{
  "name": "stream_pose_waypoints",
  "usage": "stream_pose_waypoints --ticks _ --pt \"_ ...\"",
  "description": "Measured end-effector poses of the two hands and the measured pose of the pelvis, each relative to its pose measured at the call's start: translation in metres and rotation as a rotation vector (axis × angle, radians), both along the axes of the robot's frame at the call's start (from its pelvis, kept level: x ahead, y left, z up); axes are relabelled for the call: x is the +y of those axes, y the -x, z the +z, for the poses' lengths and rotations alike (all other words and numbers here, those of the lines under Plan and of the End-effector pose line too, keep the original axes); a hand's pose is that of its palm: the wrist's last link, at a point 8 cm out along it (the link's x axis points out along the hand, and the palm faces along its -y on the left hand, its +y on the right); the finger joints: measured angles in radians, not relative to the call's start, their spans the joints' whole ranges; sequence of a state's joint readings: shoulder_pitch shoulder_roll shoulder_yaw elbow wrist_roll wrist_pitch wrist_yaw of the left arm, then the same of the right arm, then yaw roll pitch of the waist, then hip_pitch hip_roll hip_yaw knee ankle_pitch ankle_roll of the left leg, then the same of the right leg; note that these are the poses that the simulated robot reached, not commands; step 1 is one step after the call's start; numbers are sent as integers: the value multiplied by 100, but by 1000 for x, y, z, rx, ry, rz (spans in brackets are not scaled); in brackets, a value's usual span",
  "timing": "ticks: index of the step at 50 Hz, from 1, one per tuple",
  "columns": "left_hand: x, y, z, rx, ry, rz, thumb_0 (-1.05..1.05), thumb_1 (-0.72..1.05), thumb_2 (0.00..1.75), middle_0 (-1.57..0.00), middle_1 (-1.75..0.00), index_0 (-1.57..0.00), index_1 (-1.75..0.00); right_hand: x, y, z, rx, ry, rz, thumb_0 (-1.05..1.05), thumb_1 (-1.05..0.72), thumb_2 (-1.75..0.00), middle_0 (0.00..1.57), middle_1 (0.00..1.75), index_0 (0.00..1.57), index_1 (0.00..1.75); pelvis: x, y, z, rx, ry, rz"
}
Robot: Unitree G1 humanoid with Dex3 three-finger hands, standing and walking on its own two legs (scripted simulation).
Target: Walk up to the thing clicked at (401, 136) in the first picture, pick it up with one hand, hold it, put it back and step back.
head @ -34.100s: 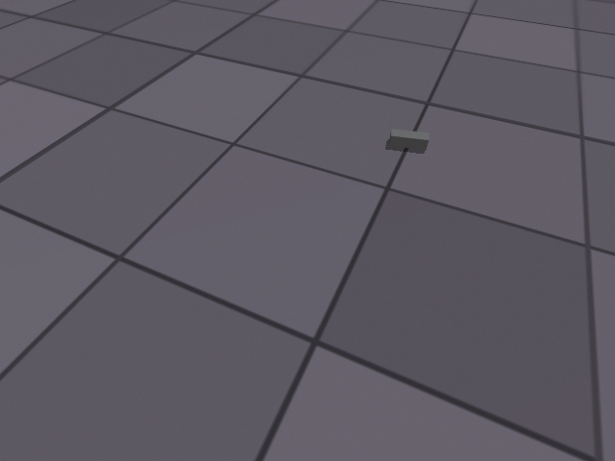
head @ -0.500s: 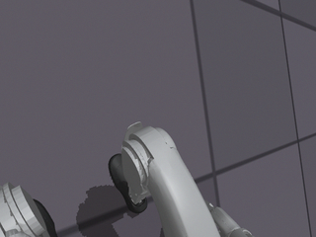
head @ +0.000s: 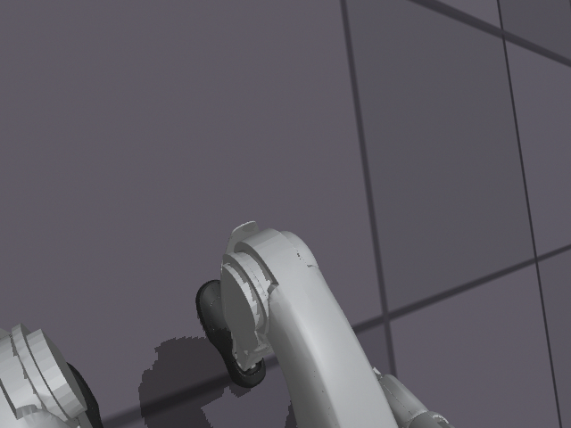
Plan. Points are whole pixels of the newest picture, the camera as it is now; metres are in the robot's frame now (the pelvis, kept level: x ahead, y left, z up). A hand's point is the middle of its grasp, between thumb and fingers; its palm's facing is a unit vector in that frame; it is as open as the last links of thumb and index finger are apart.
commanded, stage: settle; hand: left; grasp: from above
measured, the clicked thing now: out of the picture +0.50 +0.37 -0.28
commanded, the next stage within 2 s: lift in 1.02 s
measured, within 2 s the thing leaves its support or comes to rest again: leaves its support in 0.40 s
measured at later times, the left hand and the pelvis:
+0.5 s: hand out of the picture +0.49 +0.37 -0.22, palm faces -0.42 -0.10 -0.90, open 10.0 cm; pelvis +0.00 +0.00 +0.00, yaw +0 degrees
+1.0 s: hand out of the picture +0.48 +0.38 -0.14, palm faces -0.44 -0.09 -0.89, open 9.9 cm; pelvis -0.01 +0.00 +0.02, yaw +4 degrees
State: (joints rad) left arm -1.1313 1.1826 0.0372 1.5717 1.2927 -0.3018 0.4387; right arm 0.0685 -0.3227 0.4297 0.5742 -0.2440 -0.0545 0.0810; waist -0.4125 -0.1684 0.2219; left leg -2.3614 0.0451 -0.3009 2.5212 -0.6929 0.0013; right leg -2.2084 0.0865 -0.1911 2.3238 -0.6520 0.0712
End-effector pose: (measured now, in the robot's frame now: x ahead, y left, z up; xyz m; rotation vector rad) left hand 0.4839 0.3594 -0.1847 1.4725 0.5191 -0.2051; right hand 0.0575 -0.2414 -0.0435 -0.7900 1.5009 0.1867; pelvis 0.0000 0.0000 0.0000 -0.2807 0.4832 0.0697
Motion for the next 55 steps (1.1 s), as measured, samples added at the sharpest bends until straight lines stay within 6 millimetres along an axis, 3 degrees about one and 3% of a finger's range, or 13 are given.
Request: stream_pose_waypoints --ticks 22,30,39,47,55 --pt "5 -8 10 -14 -8 20 1 7 48 -61 -57 -64 -55 -10 1 9 -5 28 -31 0 -92 -91 21 30 20 30 0 -2 1 25 1 6" --pt "15 -15 39 -34 -21 23 1 8 44 -63 -55 -65 -52 -18 -6 15 -18 39 -49 0 -92 -91 20 30 20 30 0 -1 6 45 3 15" --pt "21 -9 75 10 -24 6 1 9 41 -66 -51 -69 -48 -20 -22 15 -56 21 -68 0 -92 -91 20 30 20 30 1 1 17 67 -7 35" --pt "19 -2 93 11 -4 -19 1 8 40 -68 -46 -71 -43 -18 -31 13 -87 9 -77 0 -92 -91 20 30 20 30 0 4 21 73 -20 49" --pt "19 -3 110 -12 -20 -15 1 7 41 -70 -46 -73 -43 -17 -26 10 -98 3 -107 0 -92 -91 20 30 20 30 -1 7 22 81 -30 56"
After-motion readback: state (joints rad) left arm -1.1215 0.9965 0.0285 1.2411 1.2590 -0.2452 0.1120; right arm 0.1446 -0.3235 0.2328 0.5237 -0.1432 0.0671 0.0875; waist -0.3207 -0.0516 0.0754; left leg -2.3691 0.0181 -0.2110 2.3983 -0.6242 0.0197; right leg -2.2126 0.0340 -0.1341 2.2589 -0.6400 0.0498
